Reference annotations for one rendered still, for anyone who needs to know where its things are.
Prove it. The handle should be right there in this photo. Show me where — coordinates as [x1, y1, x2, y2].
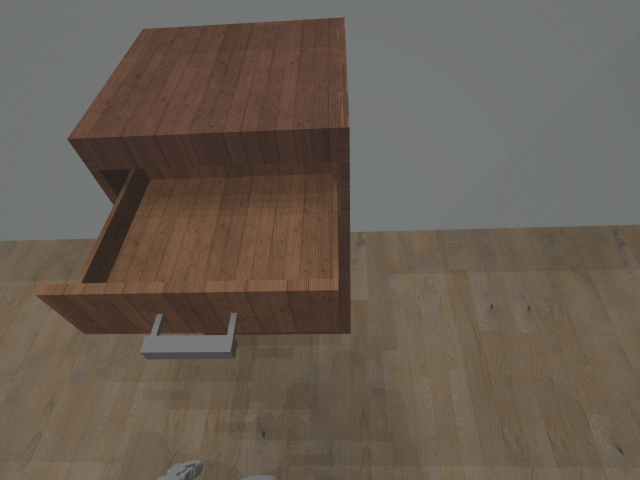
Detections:
[140, 313, 239, 359]

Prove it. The robot left hand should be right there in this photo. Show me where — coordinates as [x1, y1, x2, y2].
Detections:
[158, 460, 203, 480]

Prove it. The cabinet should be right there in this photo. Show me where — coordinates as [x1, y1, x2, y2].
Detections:
[67, 17, 351, 335]

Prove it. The drawer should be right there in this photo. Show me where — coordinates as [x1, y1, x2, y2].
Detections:
[36, 162, 340, 334]

